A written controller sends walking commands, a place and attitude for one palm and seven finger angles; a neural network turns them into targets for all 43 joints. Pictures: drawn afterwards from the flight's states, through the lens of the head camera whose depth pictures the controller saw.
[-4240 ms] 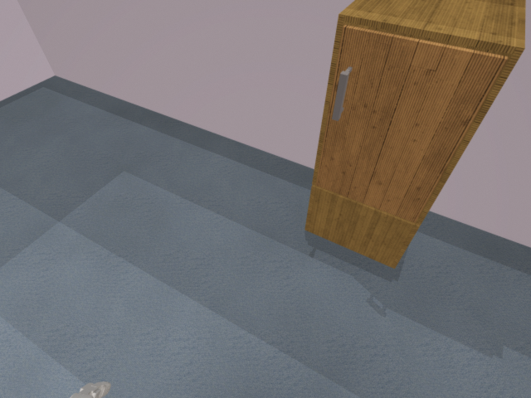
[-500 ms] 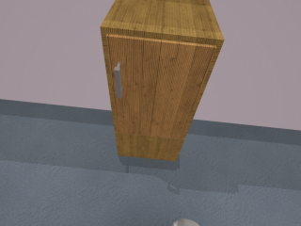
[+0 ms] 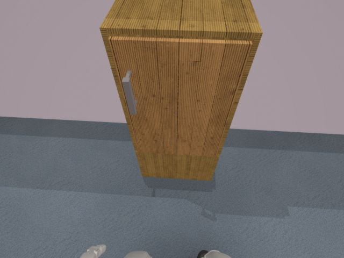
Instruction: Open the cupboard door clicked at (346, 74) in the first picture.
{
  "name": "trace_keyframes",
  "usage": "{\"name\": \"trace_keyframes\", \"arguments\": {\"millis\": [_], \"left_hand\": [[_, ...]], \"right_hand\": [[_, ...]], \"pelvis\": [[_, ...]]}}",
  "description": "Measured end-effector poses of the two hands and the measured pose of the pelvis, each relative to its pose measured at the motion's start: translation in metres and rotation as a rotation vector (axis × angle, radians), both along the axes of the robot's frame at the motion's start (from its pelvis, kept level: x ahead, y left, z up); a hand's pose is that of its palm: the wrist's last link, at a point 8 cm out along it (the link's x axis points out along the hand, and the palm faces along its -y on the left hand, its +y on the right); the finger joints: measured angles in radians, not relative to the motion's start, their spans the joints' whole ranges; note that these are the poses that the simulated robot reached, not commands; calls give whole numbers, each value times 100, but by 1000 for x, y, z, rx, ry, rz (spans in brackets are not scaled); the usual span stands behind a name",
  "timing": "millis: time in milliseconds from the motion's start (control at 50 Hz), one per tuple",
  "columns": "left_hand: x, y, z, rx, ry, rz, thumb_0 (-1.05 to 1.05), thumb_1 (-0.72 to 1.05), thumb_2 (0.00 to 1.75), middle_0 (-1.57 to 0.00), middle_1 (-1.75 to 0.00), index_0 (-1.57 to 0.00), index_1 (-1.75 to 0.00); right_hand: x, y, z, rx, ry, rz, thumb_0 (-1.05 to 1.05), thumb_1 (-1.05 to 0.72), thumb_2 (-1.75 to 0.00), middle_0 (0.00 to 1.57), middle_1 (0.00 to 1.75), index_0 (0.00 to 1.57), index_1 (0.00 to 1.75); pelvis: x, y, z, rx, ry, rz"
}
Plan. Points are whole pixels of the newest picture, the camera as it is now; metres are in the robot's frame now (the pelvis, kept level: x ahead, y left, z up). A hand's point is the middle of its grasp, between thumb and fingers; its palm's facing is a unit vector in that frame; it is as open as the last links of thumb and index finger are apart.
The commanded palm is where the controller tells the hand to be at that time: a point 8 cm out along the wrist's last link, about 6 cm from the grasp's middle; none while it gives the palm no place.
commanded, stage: come to a stop and stand still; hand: left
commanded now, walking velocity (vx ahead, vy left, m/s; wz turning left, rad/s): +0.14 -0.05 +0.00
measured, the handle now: (131, 93) +0.59 +0.16 +0.00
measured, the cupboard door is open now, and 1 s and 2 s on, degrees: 0 0 0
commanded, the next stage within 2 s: look again from close up in 0.98 s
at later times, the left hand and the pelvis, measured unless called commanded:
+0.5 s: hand out of the picture -0.01 +0.19 -0.16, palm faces -0.02 -0.98 -0.20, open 7.4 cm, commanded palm none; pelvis -0.01 +0.01 +0.01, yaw -3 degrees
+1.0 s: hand out of the picture -0.03 +0.13 -0.16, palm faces +0.03 -0.98 -0.18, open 7.3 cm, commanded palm none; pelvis -0.02 -0.03 +0.02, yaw -1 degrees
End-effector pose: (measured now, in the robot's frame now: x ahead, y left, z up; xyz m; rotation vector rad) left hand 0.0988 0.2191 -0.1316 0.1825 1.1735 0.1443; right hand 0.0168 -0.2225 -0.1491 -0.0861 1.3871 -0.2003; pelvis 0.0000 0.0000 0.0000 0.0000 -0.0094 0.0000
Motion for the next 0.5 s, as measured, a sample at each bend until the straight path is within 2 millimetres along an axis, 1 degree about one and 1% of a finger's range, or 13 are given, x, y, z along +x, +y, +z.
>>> {"name": "trace_keyframes", "arguments": {"millis": [60, 80, 120, 200, 260, 320, 380, 420, 500], "left_hand": [[-15, 18, -9, -14, 2, 12, 0, 92, 90, -20, -30, -20, -30], [-20, 24, -14, -21, 4, 18, 0, 91, 90, -20, -30, -20, -30], [-33, 35, -17, -33, 27, 32, 0, 91, 90, -20, -30, -20, -30], [-64, 48, -9, -50, 93, 57, 0, 91, 90, -20, -30, -20, -29], [-87, 53, -4, -53, 142, 74, 0, 91, 90, -20, -30, -19, -29], [-110, 52, -2, -48, 223, 68, 1, 91, 90, -20, -30, -19, -29], [-122, 45, 0, -42, 296, 50, 1, 91, 90, -20, -30, -19, -29], [-123, 38, 1, -36, 316, 39, 1, 91, 90, -20, -30, -19, -29], [-115, 18, 0, -17, 289, 24, 1, 91, 90, -20, -30, -19, -29]], "right_hand": [[7, 1, 7, -46, -71, 20, 1, -92, -90, 20, 30, 20, 30], [6, 3, 8, -63, -93, 24, 1, -92, -90, 20, 30, 20, 30], [-1, 9, 15, -82, -109, 25, 1, -92, -90, 20, 30, 20, 30], [-17, 25, 31, -83, -80, 35, 1, -92, -90, 20, 30, 20, 30], [-25, 33, 37, -71, -50, 42, 1, -92, -90, 20, 30, 20, 30], [-31, 38, 37, -61, -33, 25, 1, -91, -90, 20, 30, 20, 30], [-41, 36, 33, -51, -7, -1, 1, -92, -90, 21, 30, 20, 30], [-50, 32, 29, -39, 18, -19, 1, -92, -90, 21, 30, 20, 30], [-68, 18, 14, -7, 73, -52, 1, -91, -90, 21, 30, 20, 30]], "pelvis": [[-9, 13, -4, -10, 0, -5], [-11, 18, -7, -16, -1, -6], [-15, 25, -5, -9, -12, -13], [-12, 32, 10, -23, -1, -3], [-9, 34, 18, -24, 12, -6], [-8, 33, 20, -16, 20, -21], [-9, 28, 20, -10, 22, -31], [-10, 23, 19, -5, 21, -35], [-11, 9, 12, 11, 16, -45]]}}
